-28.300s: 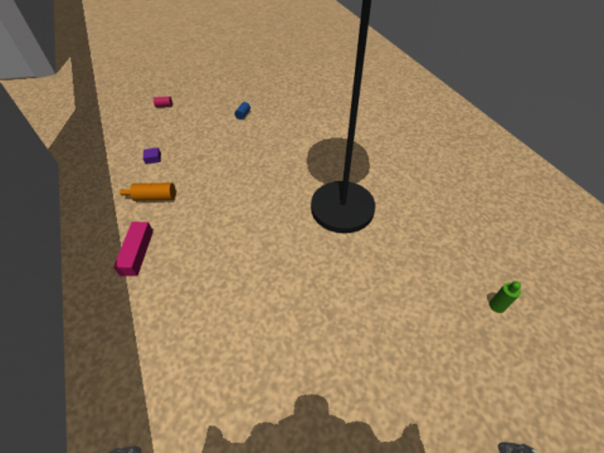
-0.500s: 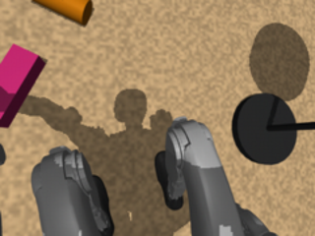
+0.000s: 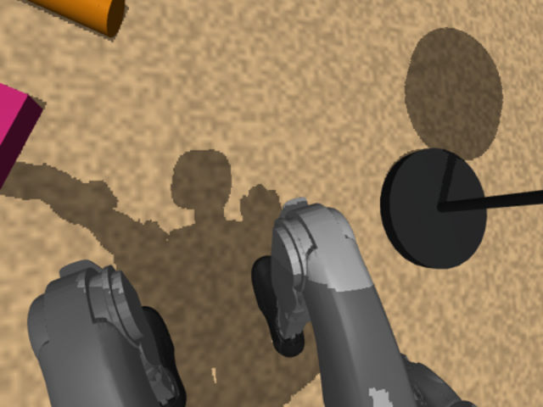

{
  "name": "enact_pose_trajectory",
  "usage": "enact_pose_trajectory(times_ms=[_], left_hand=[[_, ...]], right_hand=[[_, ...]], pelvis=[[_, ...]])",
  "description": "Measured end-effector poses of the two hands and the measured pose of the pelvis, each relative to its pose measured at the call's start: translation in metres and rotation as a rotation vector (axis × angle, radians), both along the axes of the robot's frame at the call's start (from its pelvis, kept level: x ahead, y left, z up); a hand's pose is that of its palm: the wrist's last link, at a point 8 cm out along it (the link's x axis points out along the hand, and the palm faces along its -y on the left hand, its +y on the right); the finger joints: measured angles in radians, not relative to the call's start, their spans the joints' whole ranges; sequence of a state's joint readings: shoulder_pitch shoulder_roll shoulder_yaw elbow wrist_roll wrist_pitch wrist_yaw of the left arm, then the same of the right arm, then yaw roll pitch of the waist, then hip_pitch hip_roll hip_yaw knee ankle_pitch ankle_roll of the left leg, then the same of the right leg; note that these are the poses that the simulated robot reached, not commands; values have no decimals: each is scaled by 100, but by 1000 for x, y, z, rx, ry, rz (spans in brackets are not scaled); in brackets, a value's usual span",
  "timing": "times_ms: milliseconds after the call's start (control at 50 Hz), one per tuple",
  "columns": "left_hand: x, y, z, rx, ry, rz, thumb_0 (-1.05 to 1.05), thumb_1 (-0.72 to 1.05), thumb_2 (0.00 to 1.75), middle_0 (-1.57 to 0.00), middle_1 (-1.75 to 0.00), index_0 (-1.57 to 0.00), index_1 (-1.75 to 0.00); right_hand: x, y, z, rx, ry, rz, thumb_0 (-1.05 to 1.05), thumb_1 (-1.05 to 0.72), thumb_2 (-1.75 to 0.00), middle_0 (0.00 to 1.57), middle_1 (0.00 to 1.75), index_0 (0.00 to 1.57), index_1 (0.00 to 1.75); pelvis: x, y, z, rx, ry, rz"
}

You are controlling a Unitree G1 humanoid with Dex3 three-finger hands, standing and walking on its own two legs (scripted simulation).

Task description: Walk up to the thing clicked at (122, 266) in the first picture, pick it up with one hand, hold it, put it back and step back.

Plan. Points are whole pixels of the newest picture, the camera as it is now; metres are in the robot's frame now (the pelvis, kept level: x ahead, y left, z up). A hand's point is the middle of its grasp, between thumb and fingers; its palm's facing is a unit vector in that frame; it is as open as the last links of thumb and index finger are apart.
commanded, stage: rise first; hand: left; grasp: from above
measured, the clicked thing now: out of the picture +0.50 +0.34 -0.28
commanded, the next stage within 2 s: approach in 1.06 s
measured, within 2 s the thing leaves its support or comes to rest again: neither
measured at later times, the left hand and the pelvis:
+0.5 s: hand out of the picture +0.46 +0.37 -0.18, palm faces -0.15 -0.38 -0.91, open 14.2 cm; pelvis +0.00 +0.00 +0.00, yaw -1 degrees
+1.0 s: hand out of the picture +0.46 +0.39 -0.18, palm faces -0.15 -0.39 -0.91, open 14.2 cm; pelvis +0.00 +0.00 +0.00, yaw -2 degrees
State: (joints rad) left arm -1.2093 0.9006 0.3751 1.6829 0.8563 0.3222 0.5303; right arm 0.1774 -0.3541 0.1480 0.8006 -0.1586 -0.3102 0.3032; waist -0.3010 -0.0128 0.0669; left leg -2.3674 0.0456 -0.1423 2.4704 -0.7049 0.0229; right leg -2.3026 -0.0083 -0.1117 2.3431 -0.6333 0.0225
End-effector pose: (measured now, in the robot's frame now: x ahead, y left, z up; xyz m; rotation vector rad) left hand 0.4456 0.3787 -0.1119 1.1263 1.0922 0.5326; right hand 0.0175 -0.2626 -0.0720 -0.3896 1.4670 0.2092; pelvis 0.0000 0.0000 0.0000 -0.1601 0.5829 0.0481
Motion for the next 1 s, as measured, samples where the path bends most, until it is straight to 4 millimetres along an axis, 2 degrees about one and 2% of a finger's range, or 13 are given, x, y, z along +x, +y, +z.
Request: enact_pose_trajectory(times_ms=[580,780,1000], left_hand=[[16,0,-7,5,-9,25,0,-59,100,-9,-107,-9,-108],[13,7,-11,7,5,17,0,-59,100,-9,-108,-9,-109],[12,14,-7,5,-7,34,0,-58,100,-9,-108,-9,-109]], right_hand=[[-9,6,17,2,12,30,0,-92,-90,20,30,20,30],[-10,10,21,-10,6,34,0,-92,-91,20,30,20,30],[-3,13,21,-5,-11,44,0,-92,-91,20,30,20,30]], pelvis=[[-2,1,3,-20,-12,-15],[-3,2,3,-27,-19,-18],[-2,2,5,-30,-18,-15]])
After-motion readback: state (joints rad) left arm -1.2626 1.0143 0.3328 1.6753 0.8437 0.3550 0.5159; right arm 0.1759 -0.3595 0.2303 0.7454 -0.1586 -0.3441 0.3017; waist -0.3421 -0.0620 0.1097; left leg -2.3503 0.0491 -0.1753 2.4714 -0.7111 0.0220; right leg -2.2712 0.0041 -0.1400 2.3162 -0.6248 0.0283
